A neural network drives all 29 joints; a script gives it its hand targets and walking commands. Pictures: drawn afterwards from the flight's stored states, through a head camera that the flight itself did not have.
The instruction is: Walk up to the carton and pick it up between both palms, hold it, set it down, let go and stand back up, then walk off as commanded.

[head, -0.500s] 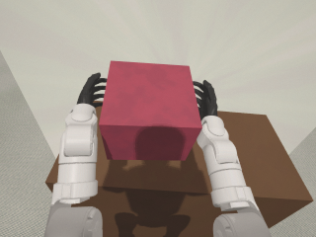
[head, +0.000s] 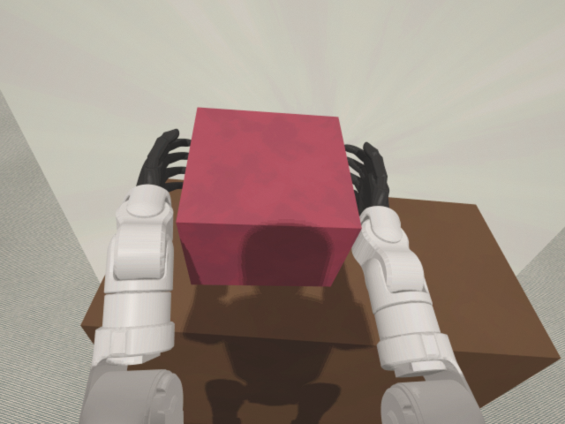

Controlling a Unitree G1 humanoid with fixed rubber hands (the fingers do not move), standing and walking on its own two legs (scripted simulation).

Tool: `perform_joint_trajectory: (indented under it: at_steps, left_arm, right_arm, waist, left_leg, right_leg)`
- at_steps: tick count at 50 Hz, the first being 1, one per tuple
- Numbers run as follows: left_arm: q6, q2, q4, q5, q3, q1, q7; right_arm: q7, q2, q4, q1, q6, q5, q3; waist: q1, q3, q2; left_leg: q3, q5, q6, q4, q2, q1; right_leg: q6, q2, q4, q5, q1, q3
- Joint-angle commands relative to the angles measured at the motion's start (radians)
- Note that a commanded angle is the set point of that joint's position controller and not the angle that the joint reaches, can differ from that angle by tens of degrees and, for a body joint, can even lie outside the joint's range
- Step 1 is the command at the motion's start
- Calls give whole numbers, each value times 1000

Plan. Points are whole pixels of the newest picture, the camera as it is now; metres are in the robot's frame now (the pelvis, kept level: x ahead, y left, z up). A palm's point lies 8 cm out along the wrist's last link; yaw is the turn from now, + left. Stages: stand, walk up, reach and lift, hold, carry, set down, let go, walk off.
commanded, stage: hold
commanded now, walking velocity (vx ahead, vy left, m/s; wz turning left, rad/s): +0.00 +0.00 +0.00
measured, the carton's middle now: (265, 199) +0.36 +0.02 +0.15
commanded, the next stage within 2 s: none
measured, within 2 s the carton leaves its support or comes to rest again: neither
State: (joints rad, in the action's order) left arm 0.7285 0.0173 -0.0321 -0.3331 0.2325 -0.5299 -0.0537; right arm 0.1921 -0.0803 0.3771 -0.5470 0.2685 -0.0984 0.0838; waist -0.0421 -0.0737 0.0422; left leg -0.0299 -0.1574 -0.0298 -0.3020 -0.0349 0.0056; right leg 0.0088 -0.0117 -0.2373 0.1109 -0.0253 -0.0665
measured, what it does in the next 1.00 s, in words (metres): stands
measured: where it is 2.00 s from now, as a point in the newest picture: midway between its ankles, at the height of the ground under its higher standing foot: outside the picture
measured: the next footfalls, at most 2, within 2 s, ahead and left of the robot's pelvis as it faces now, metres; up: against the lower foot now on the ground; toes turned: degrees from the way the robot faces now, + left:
none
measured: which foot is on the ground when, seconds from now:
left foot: down 0.00-1.00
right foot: down 0.00-1.00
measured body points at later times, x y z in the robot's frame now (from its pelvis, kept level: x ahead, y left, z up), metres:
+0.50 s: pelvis +0.00 +0.00 +0.00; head -0.03 +0.02 +0.45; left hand +0.37 +0.17 +0.18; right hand +0.37 -0.12 +0.17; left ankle +0.02 +0.14 -0.75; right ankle +0.02 -0.12 -0.75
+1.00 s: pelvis +0.00 +0.00 +0.00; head -0.03 +0.02 +0.45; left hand +0.36 +0.17 +0.18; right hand +0.37 -0.12 +0.17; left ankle +0.02 +0.14 -0.75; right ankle +0.02 -0.12 -0.75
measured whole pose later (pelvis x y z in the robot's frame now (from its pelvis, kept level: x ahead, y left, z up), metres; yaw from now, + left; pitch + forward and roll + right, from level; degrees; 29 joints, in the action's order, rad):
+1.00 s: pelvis +0.00 +0.00 +0.00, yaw +0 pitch -9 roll -1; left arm 0.72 0.02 -0.01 -0.33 0.23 -0.53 -0.05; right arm 0.20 -0.08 0.36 -0.55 0.26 -0.10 0.08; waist -0.04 -0.07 0.04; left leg -0.03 -0.16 -0.03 -0.30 -0.03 0.01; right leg 0.01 -0.01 -0.24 0.11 -0.03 -0.07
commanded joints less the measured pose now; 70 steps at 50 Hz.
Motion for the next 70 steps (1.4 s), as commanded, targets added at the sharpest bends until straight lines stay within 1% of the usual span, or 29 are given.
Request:
perform_joint_trajectory:
  at_steps: [1, 5, 8, 10, 15, 16, 17, 22, 23, 26, 29, 33, 35, 36, 40, 45, 49, 50, 52, 53, 54, 55, 58, 60, 61, 62, 63, 67, 70]
  left_arm:
    - [-100, 520, 172, 180, -471, -571, -148]
    - [-98, 490, 163, 187, -440, -564, -155]
    - [-89, 517, 141, 183, -449, -534, -155]
    - [-92, 513, 169, 166, -459, -545, -150]
    - [-71, 529, 125, 163, -444, -518, -159]
    - [-72, 506, 127, 156, -425, -521, -163]
    - [-77, 491, 118, 146, -413, -589, -161]
    - [-96, 497, 162, 172, -432, -582, -160]
    - [-102, 544, 237, 194, -489, -585, -153]
    - [-76, 506, 139, 161, -452, -509, -160]
    - [-79, 495, 174, 177, -434, -509, -161]
    - [-75, 492, 183, 149, -438, -522, -161]
    - [-72, 474, 151, 160, -420, -540, -167]
    - [-76, 498, 172, 172, -441, -528, -163]
    - [-82, 477, 97, 139, -388, -569, -168]
    - [-108, 537, 196, 198, -501, -606, -148]
    - [-99, 532, 162, 190, -467, -583, -150]
    - [-92, 499, 121, 159, -420, -534, -151]
    - [-77, 504, 124, 161, -434, -535, -150]
    - [-78, 495, 120, 140, -409, -525, -158]
    - [-90, 487, 163, 161, -426, -569, -158]
    - [-91, 466, 106, 150, -399, -596, -159]
    - [-88, 525, 202, 168, -457, -515, -159]
    - [-91, 540, 204, 178, -477, -559, -149]
    - [-87, 516, 193, 180, -451, -531, -147]
    - [-82, 495, 200, 169, -450, -533, -152]
    - [-75, 477, 166, 168, -437, -499, -157]
    - [-64, 500, 117, 147, -425, -557, -169]
    - [-94, 528, 167, 182, -454, -614, -159]
  right_arm:
    - [-100, -420, -271, -688, -62, -68, -457]
    - [-94, -433, -244, -658, -44, -49, -468]
    - [-90, -405, -231, -660, -36, -55, -458]
    - [-94, -409, -230, -646, -48, -66, -454]
    - [-94, -389, -201, -632, -40, -47, -436]
    - [-92, -402, -235, -662, -39, -53, -457]
    - [-96, -388, -151, -659, -29, -36, -404]
    - [-91, -439, -265, -683, -50, -74, -481]
    - [-92, -432, -299, -671, -57, -81, -483]
    - [-83, -376, -222, -630, -30, -69, -454]
    - [-87, -393, -290, -647, -37, -93, -495]
    - [-83, -375, -176, -582, -18, -50, -426]
    - [-85, -395, -248, -641, -33, -52, -455]
    - [-85, -402, -255, -627, -30, -60, -459]
    - [-95, -406, -185, -661, -30, -38, -425]
    - [-97, -419, -241, -674, -61, -56, -446]
    - [-101, -424, -227, -688, -60, -53, -441]
    - [-101, -411, -190, -657, -48, -47, -444]
    - [-96, -390, -187, -651, -46, -39, -426]
    - [-93, -398, -189, -653, -49, -47, -439]
    - [-92, -406, -179, -639, -44, -44, -424]
    - [-92, -410, -198, -682, -44, -40, -441]
    - [-83, -416, -280, -663, -55, -96, -506]
    - [-84, -400, -249, -669, -48, -77, -479]
    - [-83, -424, -291, -673, -44, -91, -507]
    - [-78, -407, -230, -603, -30, -66, -473]
    - [-83, -387, -238, -617, -33, -77, -474]
    - [-93, -377, -192, -655, -33, -22, -411]
    - [-105, -408, -209, -692, -50, -45, -421]
  waist:
    - [-87, 386, -43]
    - [-80, 358, 5]
    - [-100, 350, -16]
    - [-83, 352, -49]
    - [-102, 346, -34]
    - [-85, 303, -10]
    - [-99, 266, -36]
    - [-73, 353, -7]
    - [-98, 460, -59]
    - [-109, 323, -27]
    - [-71, 350, -7]
    - [-114, 298, -50]
    - [-82, 319, -11]
    - [-95, 351, -33]
    - [-75, 285, -19]
    - [-108, 404, -81]
    - [-82, 354, -52]
    - [-75, 311, -2]
    - [-98, 318, -44]
    - [-78, 300, -21]
    - [-98, 328, -28]
    - [-66, 316, 2]
    - [-79, 380, -25]
    - [-99, 409, -50]
    - [-71, 363, -15]
    - [-100, 377, -48]
    - [-94, 321, -33]
    - [-102, 275, -40]
    - [-91, 344, -55]
  left_leg:
    - [64, 232, -4, 22, 86, 40]
    - [77, 174, 18, 39, 91, 28]
    - [64, 176, 7, 46, 88, 36]
    - [67, 212, -6, 31, 88, 73]
    - [71, 190, 5, 39, 87, 35]
    - [70, 162, 12, 45, 90, 34]
    - [73, 94, 7, 64, 83, 18]
    - [72, 199, 13, 37, 97, 31]
    - [58, 280, -9, 10, 90, 82]
    - [64, 238, -14, 25, 82, 75]
    - [63, 262, -1, 28, 91, 66]
    - [70, 218, -20, 34, 82, 88]
    - [79, 198, 2, 35, 88, 46]
    - [68, 207, -6, 30, 84, 46]
    - [81, 86, 23, 64, 86, 15]
    - [71, 234, -23, 19, 84, 78]
    - [69, 190, -1, 32, 82, 49]
    - [68, 186, 12, 33, 80, 46]
    - [62, 173, 3, 37, 80, 38]
    - [71, 181, 9, 39, 86, 41]
    - [68, 184, -1, 40, 88, 39]
    - [73, 115, 18, 52, 92, 12]
    - [68, 309, -12, 6, 89, 85]
    - [63, 251, -16, 20, 85, 76]
    - [60, 246, 8, 19, 86, 52]
    - [66, 216, -6, 23, 92, 63]
    - [62, 245, -8, 23, 87, 58]
    - [76, 74, 1, 68, 84, 9]
    - [70, 158, -7, 43, 77, 46]
  right_leg:
    - [30, 60, -36, -164, -196, -56]
    - [49, 54, -30, -174, -208, -49]
    - [35, 56, -16, -144, -204, -48]
    - [37, 61, -19, -121, -162, -66]
    - [35, 56, -22, -164, -215, -49]
    - [41, 58, -20, -135, -191, -65]
    - [39, 55, -11, -47, -167, -60]
    - [46, 49, -31, -202, -212, -45]
    - [39, 60, -48, -230, -231, -54]
    - [40, 64, -26, -196, -194, -56]
    - [46, 62, -28, -238, -207, -58]
    - [34, 59, -15, -137, -174, -63]
    - [41, 57, -21, -155, -192, -54]
    - [34, 61, -32, -160, -213, -54]
    - [36, 48, -6, -59, -172, -60]
    - [31, 62, -34, -149, -172, -65]
    - [32, 58, -19, -110, -169, -59]
    - [33, 57, -19, -125, -170, -51]
    - [33, 50, -22, -122, -181, -52]
    - [36, 54, -19, -137, -187, -59]
    - [39, 53, -23, -131, -201, -51]
    - [45, 49, -14, -102, -190, -54]
    - [43, 66, -42, -280, -235, -58]
    - [36, 68, -34, -176, -208, -60]
    - [43, 58, -36, -215, -215, -41]
    - [46, 51, -34, -206, -220, -45]
    - [42, 57, -28, -218, -204, -49]
    - [27, 52, -6, -25, -174, -65]
    - [26, 55, -24, -75, -154, -64]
